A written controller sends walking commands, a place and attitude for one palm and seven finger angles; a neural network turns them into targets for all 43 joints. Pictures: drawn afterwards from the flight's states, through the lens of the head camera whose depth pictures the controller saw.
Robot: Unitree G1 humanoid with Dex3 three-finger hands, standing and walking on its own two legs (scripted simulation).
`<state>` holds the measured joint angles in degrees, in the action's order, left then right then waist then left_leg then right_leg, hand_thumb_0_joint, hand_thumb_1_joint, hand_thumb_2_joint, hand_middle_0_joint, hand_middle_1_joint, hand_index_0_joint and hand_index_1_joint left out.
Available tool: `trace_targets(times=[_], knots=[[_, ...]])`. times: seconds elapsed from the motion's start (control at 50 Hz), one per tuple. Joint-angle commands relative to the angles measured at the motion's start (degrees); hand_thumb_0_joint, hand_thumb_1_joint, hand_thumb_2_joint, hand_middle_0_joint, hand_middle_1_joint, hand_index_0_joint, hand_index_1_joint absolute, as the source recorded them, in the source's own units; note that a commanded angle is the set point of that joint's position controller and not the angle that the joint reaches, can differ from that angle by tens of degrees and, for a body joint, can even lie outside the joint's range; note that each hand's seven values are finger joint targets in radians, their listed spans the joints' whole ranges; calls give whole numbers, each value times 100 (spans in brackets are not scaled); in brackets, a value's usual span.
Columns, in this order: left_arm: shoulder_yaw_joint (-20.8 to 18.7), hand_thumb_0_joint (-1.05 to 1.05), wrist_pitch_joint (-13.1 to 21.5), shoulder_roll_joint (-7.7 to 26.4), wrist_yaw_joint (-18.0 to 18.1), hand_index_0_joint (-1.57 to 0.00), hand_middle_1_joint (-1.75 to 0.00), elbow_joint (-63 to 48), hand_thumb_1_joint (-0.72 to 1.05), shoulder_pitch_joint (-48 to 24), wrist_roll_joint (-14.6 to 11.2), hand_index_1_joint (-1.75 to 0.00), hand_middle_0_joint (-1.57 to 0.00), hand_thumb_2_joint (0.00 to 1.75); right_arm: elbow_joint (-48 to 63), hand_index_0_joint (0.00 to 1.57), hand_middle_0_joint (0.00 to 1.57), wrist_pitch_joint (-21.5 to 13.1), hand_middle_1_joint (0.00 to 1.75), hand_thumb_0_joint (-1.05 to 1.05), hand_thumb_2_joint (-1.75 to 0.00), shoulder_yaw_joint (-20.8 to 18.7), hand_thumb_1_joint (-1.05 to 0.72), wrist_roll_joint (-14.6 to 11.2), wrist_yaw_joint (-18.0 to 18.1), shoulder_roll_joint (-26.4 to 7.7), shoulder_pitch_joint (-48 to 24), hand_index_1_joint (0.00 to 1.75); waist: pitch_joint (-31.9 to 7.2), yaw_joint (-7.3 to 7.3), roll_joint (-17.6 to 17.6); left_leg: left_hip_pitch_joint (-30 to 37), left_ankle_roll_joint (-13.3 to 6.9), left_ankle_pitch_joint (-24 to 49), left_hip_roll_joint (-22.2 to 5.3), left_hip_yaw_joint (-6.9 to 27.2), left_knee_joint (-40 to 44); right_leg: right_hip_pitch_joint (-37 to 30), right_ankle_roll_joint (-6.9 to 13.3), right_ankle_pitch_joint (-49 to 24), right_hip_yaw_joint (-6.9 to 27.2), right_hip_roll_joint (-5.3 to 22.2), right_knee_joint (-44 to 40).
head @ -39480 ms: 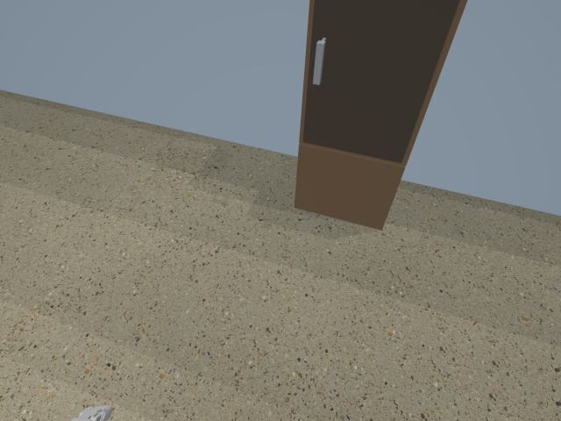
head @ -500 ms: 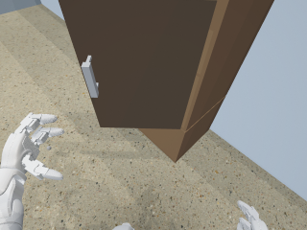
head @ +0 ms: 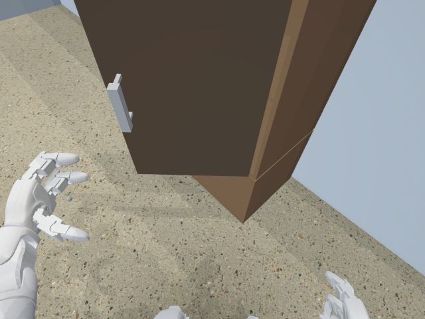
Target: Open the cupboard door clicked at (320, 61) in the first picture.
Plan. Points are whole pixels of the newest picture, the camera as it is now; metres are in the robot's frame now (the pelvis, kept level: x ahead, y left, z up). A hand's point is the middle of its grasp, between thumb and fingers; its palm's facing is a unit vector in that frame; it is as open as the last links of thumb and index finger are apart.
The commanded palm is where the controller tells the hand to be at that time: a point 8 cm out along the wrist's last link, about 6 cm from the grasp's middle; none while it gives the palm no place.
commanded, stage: move the hooked fingers beside the handle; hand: left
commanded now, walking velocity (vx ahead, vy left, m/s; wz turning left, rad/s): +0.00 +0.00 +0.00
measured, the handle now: (122, 103) +0.57 +0.26 +0.05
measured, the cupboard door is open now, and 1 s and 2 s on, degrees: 46 46 46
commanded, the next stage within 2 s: none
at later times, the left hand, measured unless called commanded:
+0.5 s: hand (77, 161) +0.38 +0.29 +0.06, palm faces +0.05 -1.00 -0.02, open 14.0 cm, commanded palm +0.36 +0.34 +0.06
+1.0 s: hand (81, 135) +0.45 +0.31 +0.06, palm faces +0.05 -1.00 -0.01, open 14.0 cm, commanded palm +0.43 +0.35 +0.06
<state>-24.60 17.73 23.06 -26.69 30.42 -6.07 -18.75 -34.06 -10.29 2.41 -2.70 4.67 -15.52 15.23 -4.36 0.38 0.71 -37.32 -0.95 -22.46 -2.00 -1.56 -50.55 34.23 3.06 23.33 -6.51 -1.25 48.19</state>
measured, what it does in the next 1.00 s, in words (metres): stands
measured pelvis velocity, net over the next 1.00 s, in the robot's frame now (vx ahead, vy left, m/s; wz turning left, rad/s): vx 0.00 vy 0.03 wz -0.04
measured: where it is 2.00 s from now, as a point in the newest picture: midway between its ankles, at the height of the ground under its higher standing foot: outside the picture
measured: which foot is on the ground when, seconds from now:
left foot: down 0.00-1.00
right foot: down 0.00-1.00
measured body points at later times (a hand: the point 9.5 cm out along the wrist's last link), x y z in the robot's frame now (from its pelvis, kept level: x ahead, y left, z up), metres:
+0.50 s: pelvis +0.00 +0.02 +0.00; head +0.08 +0.04 +0.44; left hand +0.37 +0.34 +0.07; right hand +0.09 -0.25 -0.10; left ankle +0.03 +0.11 -0.70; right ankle +0.01 -0.09 -0.70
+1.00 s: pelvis +0.00 +0.03 -0.02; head +0.10 +0.06 +0.42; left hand +0.44 +0.36 +0.07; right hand +0.03 -0.25 -0.12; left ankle +0.03 +0.11 -0.70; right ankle +0.01 -0.09 -0.70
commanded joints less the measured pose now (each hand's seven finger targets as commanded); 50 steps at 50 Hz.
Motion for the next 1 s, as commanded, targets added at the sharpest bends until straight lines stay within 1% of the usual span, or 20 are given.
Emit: trace_targets(times=[0.0, 0.06, 0.12, 0.16, 0.2, 0.24, 0.32, 0.38, 0.44, 0.46, 0.52, 0.56, 0.58, 0.62, 0.68, 0.74, 0.82, 0.84, 0.9, 0.98], knots=[[-512, 0, 513, 1720, -13, -30, -120, -1006, -50, -2054, -156, -120, -30, 30, 629, 20, 20, -259, 30, 0, -90, -316, -90, 2, 127, -847, 1, 30, -1381, 133, 422, 649, -113, 927, 172, 230, 575, -610, -205, -935, 840, 71, -788], [-473, 0, 393, 1823, -123, -30, -120, -353, -50, -2420, -72, -120, -30, 30, 531, 20, 20, -203, 30, 0, -90, -313, -90, -13, 162, -901, 90, 30, -1350, 221, 199, 447, -121, 865, 162, 230, 535, -540, -245, -929, 882, 101, -791], [-456, 0, 342, 1911, -211, -30, -120, -229, -50, -2512, 10, -120, -30, 30, 564, 20, 20, -157, 30, 0, -90, -328, -90, -8, 134, -907, 171, 30, -1667, 104, 560, 636, -111, 1128, 171, 247, 565, -613, -183, -1236, 771, 85, -659], [-408, 0, 339, 1851, -186, -30, -120, -251, -50, -2554, 7, -120, -30, 30, 591, 20, 20, -142, 30, 0, -90, -362, -90, -6, 109, -914, 236, 30, -1849, 89, 572, 820, -103, 1315, 161, 270, 574, -550, -177, -1420, 673, 50, -601], [-566, 0, 350, 1982, -121, -30, -120, -64, -50, -2505, -33, -120, -30, 30, 592, 20, 20, -89, 30, 0, -90, -363, -90, 13, 88, -951, 313, 30, -1791, 100, 213, 687, -120, 1374, 144, 289, 541, -568, -178, -1492, 650, 7, -580], [-677, 0, 367, 2086, -50, -30, -120, 111, -50, -2652, 14, -120, -30, 30, 582, 20, 20, -25, 30, 0, -90, -376, -90, 21, 68, -968, 375, 30, -1794, 118, 123, 568, -111, 1338, 147, 256, 548, -572, -211, -1508, 647, 17, -550], [-778, 0, 475, 2256, 34, -30, -120, 198, -50, -2851, 153, -120, -30, 30, 588, 20, 20, 79, 30, 0, -90, -400, -90, 45, 21, -979, 485, 30, -1783, 80, 511, 689, -84, 1472, 133, 277, 573, -398, -158, -1505, 576, -20, -456], [-553, 0, 568, 2117, 61, -30, -120, 143, -50, -3281, 232, -120, -30, 30, 545, 20, 20, 136, 30, 0, -90, -419, -90, 62, 8, -983, 560, 30, -1881, 227, 613, 866, -84, 1490, 109, 320, 547, -181, -165, -1419, 549, -40, -452], [-604, 0, 640, 2210, 47, -30, -120, 257, -50, -3483, 245, -120, -30, 30, 486, 20, 20, 210, 30, 0, -90, -429, -90, 70, 13, -1009, 657, 30, -2011, 238, 649, 998, -59, 1679, 74, 385, 517, -94, -143, -1467, 510, -70, -393], [-474, 0, 633, 2064, 36, -30, -120, 344, -50, -3561, 253, -120, -30, 30, 484, 20, 20, 227, 30, 0, -90, -426, -90, 75, 11, -1005, 675, 30, -2021, 290, 663, 1037, -59, 1657, 76, 386, 512, -21, -152, -1429, 503, -71, -399], [-582, 0, 617, 2238, 30, -30, -120, 738, -50, -3766, 287, -120, -30, 30, 404, 20, 20, 302, 30, 0, -90, -426, -90, 79, 22, -1050, 771, 30, -1943, 304, 533, 1031, -38, 1664, 41, 456, 507, 144, -138, -1332, 455, -92, -376], [-420, 0, 593, 2138, 47, -30, -120, 941, -50, -4029, 363, -120, -30, 30, 374, 20, 20, 342, 30, 0, -90, -426, -90, 83, 19, -1057, 801, 30, -1869, 363, 566, 1023, -29, 1481, 35, 494, 525, 347, -142, -1113, 425, -76, -382], [-373, 0, 604, 2165, 68, -30, -120, 970, -50, -4257, 411, -120, -30, 30, 359, 20, 20, 359, 30, 0, -90, -416, -90, 89, 15, -1069, 804, 30, -1814, 393, 751, 1048, -14, 1442, 27, 522, 533, 476, -131, -1034, 409, -68, -371], [-586, 0, 628, 2453, 107, -30, -120, 1118, -50, -4307, 480, -120, -30, 30, 348, 20, 20, 423, 30, 0, -90, -427, -90, 114, 4, -1103, 900, 30, -2040, 328, 782, 1142, 4, 1695, 21, 545, 475, 446, -113, -1151, 416, -87, -306], [-488, 0, 699, 2413, 153, -30, -120, 1310, -50, -4646, 531, -120, -30, 30, 333, 20, 20, 500, 30, 0, -90, -416, -90, 123, -21, -1097, 935, 30, -2041, 431, 647, 1102, 2, 1644, 6, 563, 425, 565, -137, -1101, 404, -93, -282], [-719, 0, 750, 2756, 156, -30, -120, 1783, -50, -4879, 577, -120, -30, 30, 301, 20, 20, 601, 30, 0, -90, -396, -90, 133, -22, -1137, 1015, 30, -2013, 453, 497, 822, -29, 1517, 15, 504, 341, 513, -147, -1112, 442, -113, -240], [-831, 0, 833, 3109, 74, -30, -120, 1989, -50, -5117, 721, -120, -30, 30, 319, 20, 20, 721, 30, 0, -90, -385, -90, 158, -32, -1170, 1109, 30, -2293, 427, 817, 838, -29, 1662, 21, 487, 227, 528, -128, -1185, 474, -129, -132], [-678, 0, 820, 2989, 40, -30, -120, 2045, -50, -5270, 738, -120, -30, 30, 322, 20, 20, 747, 30, 0, -90, -364, -90, 160, -42, -1164, 1122, 30, -2238, 505, 880, 889, -23, 1720, 7, 515, 210, 682, -131, -1184, 451, -135, -122], [-639, 0, 833, 3052, -38, -30, -120, 2195, -50, -5595, 735, -120, -30, 30, 274, 20, 20, 835, 30, 0, -90, -368, -90, 178, -40, -1194, 1210, 30, -2243, 607, 861, 853, -42, 1672, -16, 547, 119, 837, -127, -1116, 457, -168, -100], [-736, 0, 787, 3274, -113, -30, -120, 2439, -50, -5785, 727, -120, -30, 30, 231, 20, 20, 936, 30, 0, -90, -368, -90, 176, -30, -1251, 1290, 30, -2328, 659, 829, 747, -58, 1564, -26, 545, 62, 909, -158, -1045, 470, -171, -108]])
